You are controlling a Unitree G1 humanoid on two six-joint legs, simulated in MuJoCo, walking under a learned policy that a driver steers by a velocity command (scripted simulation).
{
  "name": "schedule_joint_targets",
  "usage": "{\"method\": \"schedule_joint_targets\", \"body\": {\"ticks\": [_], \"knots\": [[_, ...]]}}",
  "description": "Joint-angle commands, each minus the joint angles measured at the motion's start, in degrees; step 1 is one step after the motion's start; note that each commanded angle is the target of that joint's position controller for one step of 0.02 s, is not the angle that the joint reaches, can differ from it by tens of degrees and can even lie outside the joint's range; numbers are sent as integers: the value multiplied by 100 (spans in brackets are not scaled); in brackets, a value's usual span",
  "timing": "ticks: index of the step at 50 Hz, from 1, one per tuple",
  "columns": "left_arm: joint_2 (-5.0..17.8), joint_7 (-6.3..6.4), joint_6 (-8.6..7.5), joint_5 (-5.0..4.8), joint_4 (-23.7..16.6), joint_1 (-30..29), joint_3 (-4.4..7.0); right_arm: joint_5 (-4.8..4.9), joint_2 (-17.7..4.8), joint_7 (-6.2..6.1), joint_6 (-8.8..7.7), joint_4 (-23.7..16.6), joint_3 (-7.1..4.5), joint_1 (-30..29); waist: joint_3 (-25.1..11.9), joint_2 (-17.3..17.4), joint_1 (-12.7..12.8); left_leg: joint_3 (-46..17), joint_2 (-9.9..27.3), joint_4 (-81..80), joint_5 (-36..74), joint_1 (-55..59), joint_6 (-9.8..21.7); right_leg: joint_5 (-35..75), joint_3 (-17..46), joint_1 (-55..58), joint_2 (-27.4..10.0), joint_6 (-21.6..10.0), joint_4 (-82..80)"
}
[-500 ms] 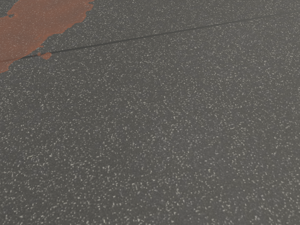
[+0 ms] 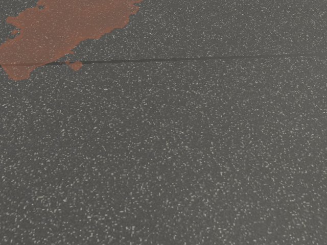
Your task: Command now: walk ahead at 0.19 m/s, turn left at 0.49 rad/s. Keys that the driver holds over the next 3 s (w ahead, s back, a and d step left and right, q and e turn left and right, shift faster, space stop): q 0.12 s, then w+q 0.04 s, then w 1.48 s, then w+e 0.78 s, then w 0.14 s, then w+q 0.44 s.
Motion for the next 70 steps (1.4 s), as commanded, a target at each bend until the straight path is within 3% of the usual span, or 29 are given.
{"method": "schedule_joint_targets", "body": {"ticks": [1, 8, 12, 13, 14, 15, 16, 18, 21, 26, 31, 34, 35, 36, 37, 38, 39, 42, 45, 50, 56, 59, 60, 61, 62, 63, 64, 66, 70], "knots": [[418, 99, 85, 25, -163, 556, 122, 46, -1032, -136, 30, -384, -304, -165, -1092, 467, 284, -1105, 1394, -321, 3859, 366, 997, 644, -104, 388, 130, 220, -791], [417, -17, 96, -92, -388, -457, 141, 115, -966, -297, 355, -349, -307, -10, -1120, 773, -43, -1875, 1259, -47, 1036, 583, 595, 1352, 174, 645, 401, 156, -2427], [519, -100, -108, -82, -270, -84, 238, 67, -667, -235, 284, -322, -189, 14, -861, 970, 165, -2255, 1181, 296, -603, 387, 461, 1478, 7, 1713, 235, -278, -3638], [632, -73, -167, 9, -250, 146, 262, 8, -346, -223, 225, -291, -77, 191, -1033, 709, 193, -2016, 943, 788, -1197, 104, 274, 1380, 444, 2401, -294, -548, -3805], [992, -38, -174, 100, -235, 332, 324, -23, -26, -199, 148, -303, 29, 650, -1193, -382, -50, -1189, 241, 1778, -2318, -787, -33, 1019, 1742, 3353, -1168, -1163, -4102], [1165, -73, -133, 83, 55, 987, 447, 63, -294, -220, 88, -460, -3, 435, -987, -1347, 219, -582, 64, 2802, -2941, -1977, -267, -394, 3565, 3643, -1909, -1886, -4670], [880, -111, -171, -52, 58, 1084, 379, 80, -750, -229, 50, -448, -118, 197, -618, -849, 408, -719, 330, 3518, -2823, -2452, -374, -1166, 3822, 3571, -1928, -1969, -4839], [697, -118, -174, -114, 41, 878, 318, 14, -810, -190, 42, -422, -173, -101, -323, -495, 353, -497, 618, 3813, -2000, -2627, -464, -978, 2783, 3277, -1462, -1626, -4837], [556, -77, -140, -84, 99, 856, 253, 20, -486, -96, -68, -457, -107, -317, -294, -625, 360, -95, 885, 3390, -1154, -2314, -563, 211, 1768, 2926, -987, -1476, -5066], [789, -65, -97, -165, 257, 1042, 309, 32, -94, -39, -167, -613, 53, -930, -369, -662, 571, 267, 896, 1749, -381, -1542, -678, 1306, 879, 2618, -811, -1493, -5145], [959, -125, -27, -236, 458, 1352, 337, 127, -278, 46, -230, -702, 17, -1244, -293, -640, 632, 347, 777, 855, -32, -873, -565, 1501, 856, 2606, -1072, -1454, -4970], [935, -105, 25, -256, 507, 1284, 317, 108, -453, 40, -244, -525, -85, -663, -469, -509, 185, 454, 662, 315, 45, 318, -297, 1989, 706, 2428, -1015, -1206, -4418], [771, -101, 9, -209, 504, 1256, 256, 97, -671, -19, -230, -364, -194, -31, -795, -364, -133, 289, 781, 228, -36, 1256, -131, 2446, 417, 2150, -761, -1028, -3660], [388, -105, -33, -71, 334, 1149, 107, 12, -1101, -87, -206, -236, -306, 941, -1574, 474, -546, -993, 1901, 162, -164, 2636, 263, 1583, -35, 1303, -353, -741, -1846], [111, -79, -146, -141, 156, 1542, 28, -4, -1556, -41, -151, -113, -424, 1267, -1952, 2031, -395, -3243, 2873, -512, -1494, 3688, 1040, -730, -358, -506, 336, -459, -213], [704, -81, -202, -229, 219, 1289, 174, 57, -1050, -2, -166, -120, -288, 1147, -1458, 1347, -491, -3460, 2758, -798, -2254, 3357, 1015, -854, 73, -1134, 62, -454, 529], [846, -118, -233, -291, 156, 977, 231, 53, -824, 8, -183, -145, -202, 848, -882, 1088, -380, -2812, 2582, -845, -2002, 2855, 866, -338, 40, -1359, -172, -533, 670], [582, -143, -198, -147, 187, 783, 214, -52, -512, 47, -212, -201, -100, 256, -394, 703, -13, -1617, 2006, -1178, -239, 1696, 774, 627, -59, -844, -542, -443, 190], [361, -158, -102, -110, 174, 705, 174, 13, -541, 31, -281, -94, -126, 227, -347, 661, 133, -1011, 1861, -1406, 870, 1315, 838, 1031, -185, -678, -551, -274, -241], [106, -221, -137, -114, -113, -324, 56, 45, -753, -64, -246, 176, -183, 542, -131, 485, -130, -301, 1640, -1535, 1279, 1110, 653, 2450, -335, -396, -383, -223, -2106], [222, -393, -207, -177, -440, -1195, 64, 126, -900, -116, -145, 580, -227, 1104, 50, 436, -287, -332, 2032, -1257, 1309, 1899, 512, 2527, -319, -260, -160, -518, -3114], [451, -404, -216, -151, -367, -752, 167, 107, -1032, -159, -55, 650, -268, 1057, -341, 613, 57, -246, 2034, -465, 3048, 2273, 332, 1871, -575, 621, 138, -779, -3275], [650, -358, -206, -140, -159, -15, 287, 91, -998, -174, -16, 647, -243, 985, -822, 576, 460, -47, 1805, 421, 3806, 2121, 202, 1946, -740, 1672, 298, -952, -3403], [941, -292, -186, -106, 67, 973, 396, 17, -845, -197, -9, 550, -159, 979, -1585, 404, 863, 113, 1555, 1778, 3067, 1213, 22, 2207, -245, 3371, -224, -1239, -3125], [1517, -259, -156, -15, 161, 1582, 530, -14, -160, -143, -112, 408, 57, 1699, -2544, -923, 676, 359, 615, 4157, 155, -1185, -431, 1392, 2388, 5755, -1772, -2188, -3272], [1078, -269, -126, -125, 230, 1720, 419, 38, -343, -104, -236, 528, 41, 1619, -2933, -1214, 790, -393, 351, 4971, -2588, -1994, -436, 629, 3873, 5960, -2077, -2377, -4152], [826, -245, -110, -164, 203, 1294, 322, 206, -809, -62, -303, 367, -99, 1021, -1863, -819, 764, -417, 716, 5275, -2349, -2532, -386, 238, 3096, 5173, -1879, -2062, -4339], [552, -245, -102, -107, 147, 588, 232, 148, -735, -84, -326, 216, -95, 371, -732, -157, 434, -87, 1202, 4638, -1441, -2338, -385, 925, 1827, 3429, -1407, -1789, -4699], [444, -287, -248, -69, 236, 306, 217, 45, -375, -131, -97, 366, -74, 704, -491, -360, -30, -48, 1467, 3972, -792, -1526, -562, 1954, 872, 2194, -1044, -1830, -5306]]}}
